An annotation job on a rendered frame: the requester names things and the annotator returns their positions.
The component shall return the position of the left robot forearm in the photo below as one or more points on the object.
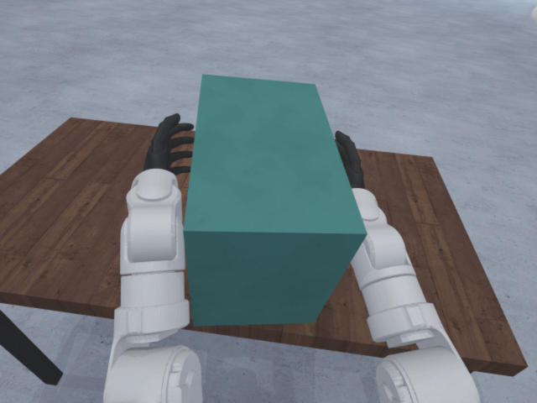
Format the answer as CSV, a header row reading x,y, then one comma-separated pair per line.
x,y
152,248

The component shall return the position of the right robot forearm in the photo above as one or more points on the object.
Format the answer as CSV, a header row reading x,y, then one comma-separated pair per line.
x,y
398,311

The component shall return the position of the carton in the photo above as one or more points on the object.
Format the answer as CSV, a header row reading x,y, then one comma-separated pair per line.
x,y
271,222

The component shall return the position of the left robot hand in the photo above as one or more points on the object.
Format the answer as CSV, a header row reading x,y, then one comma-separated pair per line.
x,y
159,156

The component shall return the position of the robot right upper arm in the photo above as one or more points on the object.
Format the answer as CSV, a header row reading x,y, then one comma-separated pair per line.
x,y
427,375

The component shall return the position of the robot left upper arm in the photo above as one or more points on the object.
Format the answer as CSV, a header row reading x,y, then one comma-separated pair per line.
x,y
163,374

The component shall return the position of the right robot hand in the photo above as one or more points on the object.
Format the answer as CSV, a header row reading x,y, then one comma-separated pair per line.
x,y
350,160

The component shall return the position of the table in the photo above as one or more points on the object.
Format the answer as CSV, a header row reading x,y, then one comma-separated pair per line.
x,y
63,204

